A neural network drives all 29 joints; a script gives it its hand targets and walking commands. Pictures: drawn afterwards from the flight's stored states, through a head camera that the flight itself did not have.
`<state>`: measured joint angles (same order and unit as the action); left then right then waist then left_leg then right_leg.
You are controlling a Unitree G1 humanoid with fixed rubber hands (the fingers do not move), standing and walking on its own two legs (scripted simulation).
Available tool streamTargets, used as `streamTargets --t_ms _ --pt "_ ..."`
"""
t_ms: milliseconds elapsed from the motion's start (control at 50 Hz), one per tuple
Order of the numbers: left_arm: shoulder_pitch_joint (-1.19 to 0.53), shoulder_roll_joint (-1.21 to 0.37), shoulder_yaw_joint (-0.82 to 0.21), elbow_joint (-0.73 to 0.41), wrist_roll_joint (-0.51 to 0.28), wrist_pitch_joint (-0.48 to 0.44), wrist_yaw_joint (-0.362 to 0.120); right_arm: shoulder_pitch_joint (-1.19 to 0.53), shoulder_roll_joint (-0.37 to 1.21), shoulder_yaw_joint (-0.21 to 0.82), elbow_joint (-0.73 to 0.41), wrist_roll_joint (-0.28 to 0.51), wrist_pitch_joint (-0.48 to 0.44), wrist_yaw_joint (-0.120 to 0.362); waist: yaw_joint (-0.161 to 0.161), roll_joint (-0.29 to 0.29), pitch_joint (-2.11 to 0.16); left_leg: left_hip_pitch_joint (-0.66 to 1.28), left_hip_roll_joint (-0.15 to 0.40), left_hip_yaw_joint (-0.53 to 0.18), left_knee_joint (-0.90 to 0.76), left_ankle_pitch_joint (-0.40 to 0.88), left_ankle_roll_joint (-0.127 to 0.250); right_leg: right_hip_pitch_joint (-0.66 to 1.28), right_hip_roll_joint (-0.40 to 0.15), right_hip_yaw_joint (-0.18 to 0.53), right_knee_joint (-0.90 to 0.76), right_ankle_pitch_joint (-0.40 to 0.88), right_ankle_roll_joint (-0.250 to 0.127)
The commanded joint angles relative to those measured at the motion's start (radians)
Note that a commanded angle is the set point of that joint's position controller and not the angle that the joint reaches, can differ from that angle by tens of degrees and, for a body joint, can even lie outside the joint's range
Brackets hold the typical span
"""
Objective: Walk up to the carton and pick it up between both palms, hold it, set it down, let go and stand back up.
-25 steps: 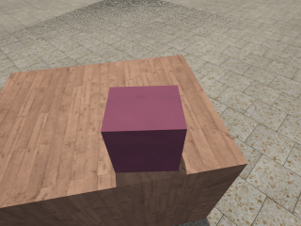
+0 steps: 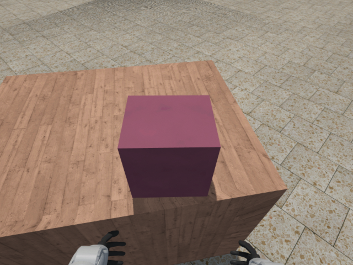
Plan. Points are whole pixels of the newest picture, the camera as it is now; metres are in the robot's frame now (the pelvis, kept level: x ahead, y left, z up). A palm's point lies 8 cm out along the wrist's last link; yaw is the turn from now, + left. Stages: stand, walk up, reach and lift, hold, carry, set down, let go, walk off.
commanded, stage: reach and lift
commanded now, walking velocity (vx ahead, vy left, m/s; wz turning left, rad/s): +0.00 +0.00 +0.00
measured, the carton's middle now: (169, 148) +0.42 +0.03 +0.03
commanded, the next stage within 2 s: none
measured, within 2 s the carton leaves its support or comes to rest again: neither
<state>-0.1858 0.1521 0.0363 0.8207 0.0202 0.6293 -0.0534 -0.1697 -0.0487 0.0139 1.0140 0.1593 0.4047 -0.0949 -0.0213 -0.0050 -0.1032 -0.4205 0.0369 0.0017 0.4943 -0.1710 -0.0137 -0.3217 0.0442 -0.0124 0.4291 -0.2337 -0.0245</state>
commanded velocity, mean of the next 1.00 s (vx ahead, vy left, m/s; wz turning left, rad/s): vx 0.00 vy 0.00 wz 0.00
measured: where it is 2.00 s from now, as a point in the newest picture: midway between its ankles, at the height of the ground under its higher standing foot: outside the picture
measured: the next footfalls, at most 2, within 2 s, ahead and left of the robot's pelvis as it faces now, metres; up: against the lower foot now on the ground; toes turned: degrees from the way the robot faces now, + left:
none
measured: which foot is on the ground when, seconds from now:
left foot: down 0.00-1.00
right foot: down 0.00-1.00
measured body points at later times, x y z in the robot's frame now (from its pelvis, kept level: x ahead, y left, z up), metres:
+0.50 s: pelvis -0.02 -0.01 +0.01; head +0.00 +0.00 +0.46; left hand +0.19 +0.20 -0.07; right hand +0.16 -0.19 -0.09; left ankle +0.02 +0.12 -0.74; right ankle -0.02 -0.11 -0.74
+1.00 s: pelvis -0.01 +0.01 +0.01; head +0.00 +0.01 +0.46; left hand +0.16 +0.20 -0.04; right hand +0.14 -0.20 -0.05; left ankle +0.02 +0.12 -0.74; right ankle -0.02 -0.11 -0.74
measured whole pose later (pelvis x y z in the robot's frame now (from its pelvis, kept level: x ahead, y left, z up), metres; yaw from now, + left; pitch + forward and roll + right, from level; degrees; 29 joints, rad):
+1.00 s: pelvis -0.01 +0.01 +0.01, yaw -2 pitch +2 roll +1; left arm 0.33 0.12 -0.05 0.09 -0.05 0.38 0.11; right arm 0.42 -0.15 0.03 0.17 0.12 0.18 -0.03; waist 0.04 -0.03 -0.01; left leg -0.20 0.00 0.06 0.26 -0.09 0.01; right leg -0.18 0.01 0.06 0.33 -0.18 0.00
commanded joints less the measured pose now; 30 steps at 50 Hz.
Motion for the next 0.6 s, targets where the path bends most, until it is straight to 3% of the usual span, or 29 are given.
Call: streamTargets --t_ms 0,80,140,220,280,360,440,480,520,580 --pt "0.093 0.09 0.044 -0.21 0.04 -0.014 0.041 0.022 -0.241 -0.047 -0.167 -0.114 -0.081 0.004 0.048 0.0 -0.061 0.317 -0.03 -0.054 -0.109 0.442 -0.015 0.05 0.04 0.026 -0.145 0.222 -0.017" --pt "0.091 0.044 0.004 -0.357 -0.02 -0.13 0.058 0.114 -0.198 -0.058 -0.364 -0.111 -0.159 0.022 0.023 -0.036 -0.151 0.392 -0.036 -0.031 -0.116 0.49 -0.019 0.07 0.011 0.034 -0.139 0.335 -0.009" --pt "0.115 0.058 -0.02 -0.417 -0.045 -0.173 0.063 0.188 -0.137 -0.011 -0.444 -0.07 -0.178 0.029 0.033 -0.023 -0.182 0.379 -0.046 -0.008 -0.128 0.46 -0.014 0.116 -0.023 0.051 -0.134 0.389 0.001" --pt "0.042 0.104 -0.035 -0.495 -0.088 -0.135 0.076 0.147 -0.07 0.006 -0.575 -0.045 -0.092 0.039 0.043 -0.026 -0.145 0.23 -0.034 0.024 -0.167 0.207 0.018 0.105 -0.071 0.077 -0.129 0.235 0.028" --pt "0.057 0.125 -0.026 -0.478 -0.102 -0.103 0.079 0.178 -0.073 0.006 -0.595 -0.044 -0.04 0.032 0.053 -0.004 -0.112 0.202 -0.032 0.034 -0.185 0.115 0.025 0.095 -0.082 0.073 -0.145 0.126 0.039" --pt "0.137 0.11 -0.014 -0.439 -0.078 -0.093 0.06 0.255 -0.119 0.01 -0.596 -0.044 -0.032 -0.002 0.053 0.022 -0.074 0.28 -0.039 0.028 -0.201 0.164 0.011 0.108 -0.063 0.065 -0.183 0.122 0.03" --pt "0.28 0.07 0.006 -0.474 -0.044 -0.116 0.034 0.367 -0.162 0.032 -0.626 -0.045 -0.077 -0.035 0.06 0.024 -0.047 0.355 -0.041 0.022 -0.221 0.299 -0.016 0.14 -0.021 0.059 -0.214 0.183 0.011" --pt "0.321 0.056 0.007 -0.517 -0.035 -0.137 0.032 0.392 -0.171 0.037 -0.663 -0.049 -0.109 -0.039 0.068 0.018 -0.021 0.346 -0.039 0.025 -0.237 0.298 -0.02 0.139 -0.006 0.055 -0.22 0.169 0.004" --pt "0.326 0.044 -0.009 -0.578 -0.039 -0.159 0.046 0.399 -0.17 0.032 -0.73 -0.056 -0.133 -0.029 0.074 0.006 0.008 0.309 -0.034 0.031 -0.257 0.222 -0.016 0.123 -0.002 0.049 -0.216 0.122 0.0" --pt "0.283 0.034 -0.039 -0.678 -0.065 -0.191 0.09 0.384 -0.161 -0.004 -0.839 -0.07 -0.151 0.009 0.067 -0.022 0.041 0.236 -0.023 0.04 -0.282 -0.015 -0.001 0.076 -0.02 0.045 -0.185 0.012 0.004"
